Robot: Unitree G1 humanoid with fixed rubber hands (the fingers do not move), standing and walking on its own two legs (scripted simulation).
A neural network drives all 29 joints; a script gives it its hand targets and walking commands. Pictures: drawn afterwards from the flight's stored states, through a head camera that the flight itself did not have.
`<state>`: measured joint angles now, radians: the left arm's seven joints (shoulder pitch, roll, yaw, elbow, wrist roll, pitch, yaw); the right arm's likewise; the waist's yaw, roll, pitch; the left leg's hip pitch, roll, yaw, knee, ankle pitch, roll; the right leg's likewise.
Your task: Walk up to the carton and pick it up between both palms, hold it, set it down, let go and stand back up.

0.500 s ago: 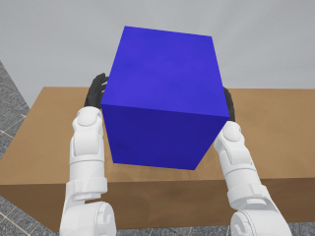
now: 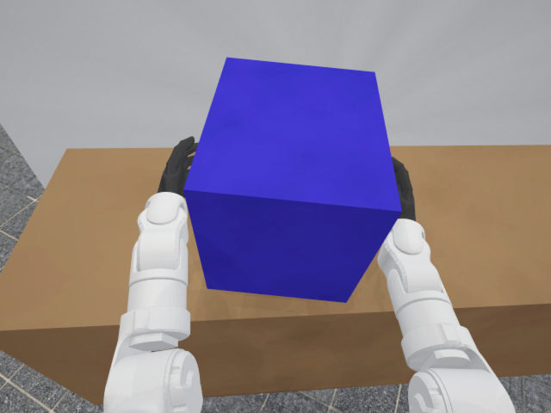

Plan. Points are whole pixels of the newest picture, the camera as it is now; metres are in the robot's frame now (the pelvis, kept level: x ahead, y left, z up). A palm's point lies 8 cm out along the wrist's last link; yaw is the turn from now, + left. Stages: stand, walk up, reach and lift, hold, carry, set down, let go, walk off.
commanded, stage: set down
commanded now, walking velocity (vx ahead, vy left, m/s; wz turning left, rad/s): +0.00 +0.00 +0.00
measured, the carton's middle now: (288, 183) +0.43 -0.01 +0.09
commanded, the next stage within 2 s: none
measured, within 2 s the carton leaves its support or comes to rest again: rests again in 1.92 s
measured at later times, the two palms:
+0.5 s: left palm (191, 186) +0.41 +0.15 +0.10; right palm (401, 220) +0.35 -0.18 +0.08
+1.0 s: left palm (188, 185) +0.43 +0.16 +0.08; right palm (387, 222) +0.37 -0.16 +0.07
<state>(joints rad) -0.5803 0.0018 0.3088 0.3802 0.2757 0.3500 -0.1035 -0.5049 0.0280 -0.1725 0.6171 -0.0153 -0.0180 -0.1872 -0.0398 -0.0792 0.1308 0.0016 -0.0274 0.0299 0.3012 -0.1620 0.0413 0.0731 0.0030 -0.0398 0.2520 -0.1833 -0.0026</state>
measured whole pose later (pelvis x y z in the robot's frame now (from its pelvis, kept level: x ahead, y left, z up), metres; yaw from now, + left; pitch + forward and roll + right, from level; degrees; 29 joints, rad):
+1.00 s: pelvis +0.01 +0.02 +0.00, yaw +0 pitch +2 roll -2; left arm -0.79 0.11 0.28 0.97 0.19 0.02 -0.08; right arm -0.57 0.10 -0.39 0.82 -0.16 -0.18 -0.20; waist -0.07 -0.05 0.02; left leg -0.20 -0.03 0.05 0.36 -0.18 0.06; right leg -0.10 0.00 -0.05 0.24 -0.17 0.02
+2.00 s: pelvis +0.01 +0.02 -0.01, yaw -1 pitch +14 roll -3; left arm -0.95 0.18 0.30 1.36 0.20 -0.29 -0.08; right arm -0.62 0.15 -0.59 0.96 -0.31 -0.38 -0.20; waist -0.09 -0.04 -0.06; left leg -0.50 0.00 0.05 0.47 -0.21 0.06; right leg -0.39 0.01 -0.06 0.34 -0.18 0.01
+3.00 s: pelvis -0.01 +0.02 -0.02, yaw -2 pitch +17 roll -3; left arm -1.03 0.22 0.35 1.49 0.22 -0.40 -0.06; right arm -0.74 0.11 -0.64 1.08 -0.36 -0.42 -0.16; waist -0.10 -0.03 -0.09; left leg -0.64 0.01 0.08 0.56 -0.21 0.07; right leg -0.55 0.01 -0.05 0.45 -0.19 0.02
